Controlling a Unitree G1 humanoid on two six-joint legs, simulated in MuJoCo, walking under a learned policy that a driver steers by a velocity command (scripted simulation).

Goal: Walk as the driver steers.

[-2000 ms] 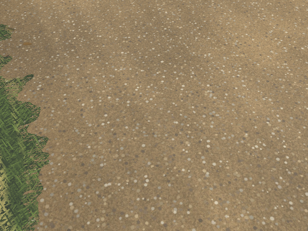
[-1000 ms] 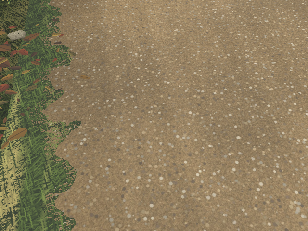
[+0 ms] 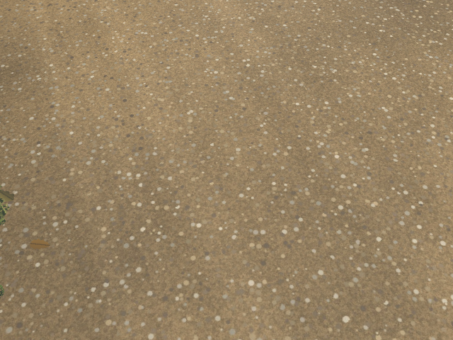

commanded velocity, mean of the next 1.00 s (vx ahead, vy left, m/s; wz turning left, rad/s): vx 0.05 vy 0.00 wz -0.58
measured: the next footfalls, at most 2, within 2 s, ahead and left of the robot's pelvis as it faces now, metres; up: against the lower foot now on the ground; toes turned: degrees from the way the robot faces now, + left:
left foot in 0.50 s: +0.21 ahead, +0.13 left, +0.00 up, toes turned -23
right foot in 0.92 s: +0.06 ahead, -0.10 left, +0.00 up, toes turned -35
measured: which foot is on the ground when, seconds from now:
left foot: down 0.00-0.02, up 0.04-0.48, down 0.50-0.92, up 0.94-1.00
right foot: down 0.00-0.50, up 0.52-0.90, down 0.92-1.00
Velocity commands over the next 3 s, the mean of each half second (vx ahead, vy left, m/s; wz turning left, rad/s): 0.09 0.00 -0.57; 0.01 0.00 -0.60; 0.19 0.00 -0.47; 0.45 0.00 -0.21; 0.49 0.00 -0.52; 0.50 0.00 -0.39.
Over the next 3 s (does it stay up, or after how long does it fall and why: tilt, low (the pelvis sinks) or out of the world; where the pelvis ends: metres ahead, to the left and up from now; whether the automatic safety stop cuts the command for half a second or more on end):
stays up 0.43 -0.73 0.02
